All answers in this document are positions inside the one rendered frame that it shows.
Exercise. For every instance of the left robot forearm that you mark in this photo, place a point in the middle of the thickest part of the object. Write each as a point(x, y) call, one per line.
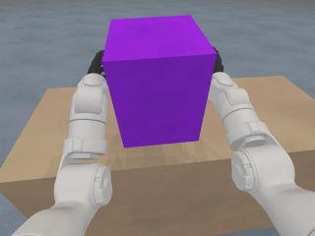
point(88, 119)

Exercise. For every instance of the robot left upper arm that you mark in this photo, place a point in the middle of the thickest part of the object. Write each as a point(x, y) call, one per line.
point(80, 190)

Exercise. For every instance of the carton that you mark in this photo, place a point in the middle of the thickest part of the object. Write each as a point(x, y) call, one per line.
point(159, 72)

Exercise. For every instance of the robot right hand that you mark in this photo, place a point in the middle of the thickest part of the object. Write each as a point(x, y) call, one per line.
point(218, 64)

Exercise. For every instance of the robot right upper arm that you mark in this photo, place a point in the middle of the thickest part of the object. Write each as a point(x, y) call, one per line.
point(266, 173)

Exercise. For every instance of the right robot forearm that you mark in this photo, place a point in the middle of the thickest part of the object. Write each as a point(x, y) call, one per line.
point(242, 125)

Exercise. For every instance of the robot left hand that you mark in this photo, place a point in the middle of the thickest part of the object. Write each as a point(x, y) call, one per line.
point(96, 63)

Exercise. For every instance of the pedestal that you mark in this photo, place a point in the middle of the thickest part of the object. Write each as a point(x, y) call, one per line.
point(179, 189)

